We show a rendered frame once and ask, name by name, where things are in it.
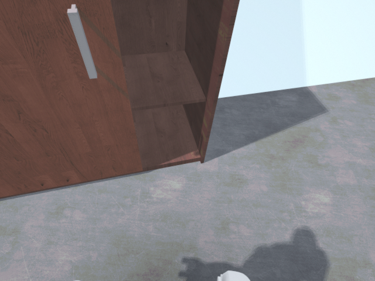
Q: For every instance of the handle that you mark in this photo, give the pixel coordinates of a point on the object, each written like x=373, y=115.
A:
x=79, y=33

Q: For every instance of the wardrobe door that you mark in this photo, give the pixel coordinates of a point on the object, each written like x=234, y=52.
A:
x=58, y=126

